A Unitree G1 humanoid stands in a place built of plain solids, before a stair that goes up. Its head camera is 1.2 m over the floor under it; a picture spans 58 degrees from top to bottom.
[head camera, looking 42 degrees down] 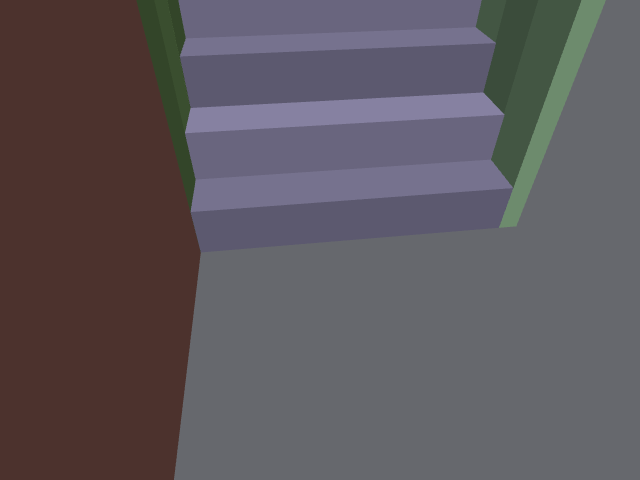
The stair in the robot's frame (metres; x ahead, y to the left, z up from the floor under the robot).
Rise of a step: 0.21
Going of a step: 0.21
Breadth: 1.25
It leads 7 degrees to the left of straight ahead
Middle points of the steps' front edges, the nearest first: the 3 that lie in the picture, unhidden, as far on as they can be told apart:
1.33 -0.14 0.21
1.55 -0.12 0.41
1.76 -0.09 0.62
